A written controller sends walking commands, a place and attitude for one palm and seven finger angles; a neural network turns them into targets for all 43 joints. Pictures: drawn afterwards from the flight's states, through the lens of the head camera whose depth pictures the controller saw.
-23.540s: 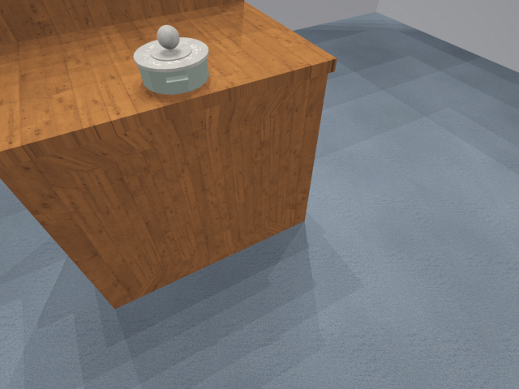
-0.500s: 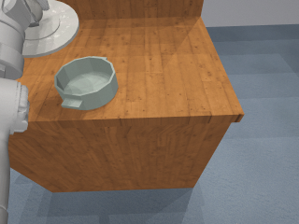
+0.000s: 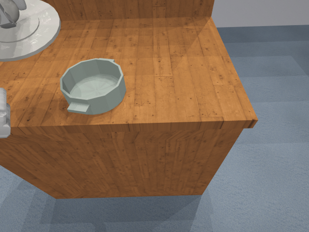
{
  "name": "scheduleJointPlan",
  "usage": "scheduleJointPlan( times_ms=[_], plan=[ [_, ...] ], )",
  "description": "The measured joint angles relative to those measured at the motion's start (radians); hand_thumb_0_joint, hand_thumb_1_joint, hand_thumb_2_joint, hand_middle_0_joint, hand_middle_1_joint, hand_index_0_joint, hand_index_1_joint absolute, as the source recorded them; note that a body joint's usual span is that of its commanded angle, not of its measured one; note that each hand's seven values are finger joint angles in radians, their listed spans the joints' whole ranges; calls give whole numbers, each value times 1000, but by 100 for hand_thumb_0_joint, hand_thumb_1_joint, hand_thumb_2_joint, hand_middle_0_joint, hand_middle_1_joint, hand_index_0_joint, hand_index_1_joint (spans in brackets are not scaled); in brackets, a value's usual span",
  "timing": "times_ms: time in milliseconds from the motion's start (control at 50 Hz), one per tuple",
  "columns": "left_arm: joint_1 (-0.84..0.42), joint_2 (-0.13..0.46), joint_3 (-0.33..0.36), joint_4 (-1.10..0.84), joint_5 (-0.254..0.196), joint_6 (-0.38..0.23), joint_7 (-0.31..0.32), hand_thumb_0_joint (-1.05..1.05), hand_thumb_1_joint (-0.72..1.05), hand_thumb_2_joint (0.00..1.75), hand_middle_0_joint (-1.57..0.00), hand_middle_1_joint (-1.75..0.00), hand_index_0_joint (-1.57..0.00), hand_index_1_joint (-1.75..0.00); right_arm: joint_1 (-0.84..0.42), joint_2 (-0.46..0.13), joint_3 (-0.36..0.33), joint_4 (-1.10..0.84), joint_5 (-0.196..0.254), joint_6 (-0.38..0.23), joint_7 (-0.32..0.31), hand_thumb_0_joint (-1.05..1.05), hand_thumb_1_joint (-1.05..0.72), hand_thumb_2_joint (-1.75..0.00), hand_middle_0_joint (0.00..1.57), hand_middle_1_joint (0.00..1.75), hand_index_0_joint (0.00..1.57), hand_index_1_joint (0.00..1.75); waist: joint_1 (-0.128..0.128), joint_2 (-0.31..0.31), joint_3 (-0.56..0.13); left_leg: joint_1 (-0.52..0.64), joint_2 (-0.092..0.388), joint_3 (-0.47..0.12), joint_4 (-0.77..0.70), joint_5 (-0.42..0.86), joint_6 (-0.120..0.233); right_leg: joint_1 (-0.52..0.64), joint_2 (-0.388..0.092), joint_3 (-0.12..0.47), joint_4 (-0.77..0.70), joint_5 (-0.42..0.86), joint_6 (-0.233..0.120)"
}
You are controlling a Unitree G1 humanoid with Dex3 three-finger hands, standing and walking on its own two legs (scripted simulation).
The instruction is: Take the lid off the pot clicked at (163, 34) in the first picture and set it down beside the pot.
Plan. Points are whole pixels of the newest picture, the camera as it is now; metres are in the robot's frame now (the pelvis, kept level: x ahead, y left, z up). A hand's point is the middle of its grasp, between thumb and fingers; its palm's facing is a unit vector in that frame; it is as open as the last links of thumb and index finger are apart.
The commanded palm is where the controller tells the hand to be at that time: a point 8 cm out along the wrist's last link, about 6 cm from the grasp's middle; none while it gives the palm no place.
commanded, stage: move the lid sideways beside the pot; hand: left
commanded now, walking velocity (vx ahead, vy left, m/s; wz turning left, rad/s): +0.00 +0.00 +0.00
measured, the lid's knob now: (2, 9) +0.51 +0.28 +0.31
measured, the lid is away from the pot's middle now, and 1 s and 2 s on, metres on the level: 0.13 0.26 0.24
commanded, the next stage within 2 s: lower the lid onto the table in 1.12 s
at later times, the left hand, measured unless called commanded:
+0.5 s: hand out of the picture +0.47 +0.30 +0.32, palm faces -0.14 -0.12 -0.98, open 8.0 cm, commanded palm +0.46 +0.32 +0.39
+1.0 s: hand out of the picture +0.45 +0.39 +0.31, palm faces -0.15 -0.16 -0.98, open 8.0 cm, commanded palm +0.46 +0.37 +0.39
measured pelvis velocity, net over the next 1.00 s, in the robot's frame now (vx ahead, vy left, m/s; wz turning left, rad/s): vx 0.01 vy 0.00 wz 0.00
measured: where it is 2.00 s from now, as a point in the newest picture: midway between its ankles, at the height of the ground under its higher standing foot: outside the picture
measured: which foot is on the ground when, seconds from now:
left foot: down 0.00-1.00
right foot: down 0.00-1.00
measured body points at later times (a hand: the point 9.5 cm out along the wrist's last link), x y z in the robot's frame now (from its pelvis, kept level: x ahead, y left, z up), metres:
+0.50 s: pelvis +0.00 -0.01 +0.00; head +0.05 -0.02 +0.45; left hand +0.47 +0.30 +0.37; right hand +0.06 -0.28 -0.14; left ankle -0.04 +0.09 -0.74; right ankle -0.02 -0.13 -0.74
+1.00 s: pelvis +0.01 +0.00 +0.00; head +0.08 +0.00 +0.44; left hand +0.45 +0.39 +0.37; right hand +0.07 -0.27 -0.13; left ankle -0.04 +0.09 -0.74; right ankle -0.02 -0.13 -0.74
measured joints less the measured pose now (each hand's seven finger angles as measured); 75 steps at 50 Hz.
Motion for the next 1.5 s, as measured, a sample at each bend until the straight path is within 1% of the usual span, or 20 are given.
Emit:
scheduleJointPlan(
  times_ms=[100,240,400,440,500,540,620,680,760,820,880,1000,1080,1140,1260,1380,1440,1500],
  plan=[
    [-3,24,-1,17,4,2,-2,1,21,86,-53,-89,-59,-94,-4,-2,3,0,4,12,-2,1,-90,-90,20,30,20,30,-2,-4,6,-1,2,-1,2,-1,0,1,2,-1,-3,2,-1],
    [0,40,-10,16,9,-7,0,2,21,86,-53,-89,-59,-94,2,-9,1,5,7,4,-6,1,-90,-90,20,30,20,30,0,-4,13,-4,4,-9,-1,4,-3,5,4,-9,-14,8,-3],
    [0,70,14,39,15,-31,-1,2,21,86,-53,-89,-59,-94,1,-14,8,12,10,0,-18,1,-90,-90,20,30,20,30,-7,0,19,-6,9,-9,-4,4,-6,4,10,-8,-22,11,-6],
    [2,87,37,48,20,-42,-1,2,21,86,-53,-89,-59,-94,-1,-14,10,11,9,3,-21,1,-90,-90,20,30,20,30,-10,0,18,-7,12,-5,-2,1,-6,1,13,-5,-20,11,-7],
    [1,109,44,54,22,-46,-2,1,21,86,-53,-89,-59,-94,2,-14,10,7,10,6,-24,1,-90,-90,20,30,20,30,-14,1,18,-8,16,-2,1,-3,-7,0,17,-2,-20,9,-8],
    [-1,125,61,63,29,-52,0,1,21,86,-53,-89,-59,-94,2,-15,11,5,10,10,-25,1,-90,-90,20,30,20,30,-16,1,16,-10,18,0,5,-7,-8,-2,20,0,-18,7,-8],
    [-2,170,77,92,36,-59,3,1,21,86,-53,-89,-59,-94,-4,-19,15,1,14,25,-29,1,-90,-90,20,30,20,30,-21,2,19,-14,24,6,15,-17,-8,-5,25,6,-16,4,-9],
    [1,199,79,97,40,-57,-4,1,21,86,-53,-89,-59,-94,-5,-21,15,-2,17,33,-30,1,-90,-90,20,30,20,30,-20,-1,25,-17,26,7,19,-20,-8,-7,27,8,-17,4,-8],
    [11,232,101,81,48,-60,-8,1,21,86,-53,-89,-59,-94,-1,-22,12,-3,15,33,-31,1,-90,-90,20,30,20,30,-15,-7,27,-24,27,5,25,-24,-7,-9,28,6,-18,3,-7],
    [3,247,81,88,46,-54,-8,1,21,86,-53,-89,-59,-94,5,-23,11,-1,19,28,-31,1,-90,-90,20,30,20,30,-12,-9,27,-27,26,-1,29,-28,-6,-6,27,0,-23,2,-5],
    [-6,254,53,98,42,-44,-12,1,21,86,-53,-89,-59,-94,8,-25,14,3,23,24,-30,1,-90,-90,20,30,20,30,-7,-11,30,-28,23,-7,30,-29,-5,-1,24,-6,-30,3,-3],
    [-8,256,47,89,46,-45,-17,2,21,86,-53,-89,-59,-94,12,-23,18,12,22,6,-30,1,-90,-90,20,30,20,30,1,-8,32,-30,15,-15,27,-28,0,5,17,-14,-40,5,2],
    [-26,241,16,102,42,-37,-19,2,21,86,-53,-89,-59,-94,14,-18,20,17,24,-2,-27,1,-90,-90,20,30,20,30,4,-6,32,-30,10,-20,23,-26,3,7,12,-19,-45,5,5],
    [-27,225,13,93,43,-37,-21,2,21,86,-53,-89,-59,-94,15,-16,21,21,22,-8,-24,1,-90,-90,20,30,20,30,5,-3,33,-31,6,-22,19,-23,4,6,8,-21,-46,6,6],
    [-30,208,52,90,48,-56,-10,2,21,86,-53,-89,-59,-94,12,-11,23,19,14,-11,-21,1,-90,-90,20,30,20,30,-4,6,26,-35,4,-18,19,-25,7,-2,6,-16,-40,2,9],
    [-55,219,74,164,51,-35,-8,2,21,86,-53,-89,-59,-94,9,-15,24,6,17,1,-11,1,-90,-90,20,30,20,30,-25,11,25,-38,9,-4,26,-32,7,-14,11,-1,-28,-2,10],
    [-44,226,95,164,55,-29,-9,2,21,86,-53,-89,-59,-94,15,-18,21,0,14,6,-8,1,-90,-90,20,30,20,30,-29,10,27,-42,11,1,30,-32,6,-21,13,4,-23,-2,9],
    [-37,235,102,167,53,-25,-7,2,21,86,-53,-89,-59,-94,23,-23,19,-3,16,10,-9,1,-90,-90,20,30,20,30,-32,6,31,-44,15,3,34,-35,5,-24,17,6,-19,-2,7]
  ],
)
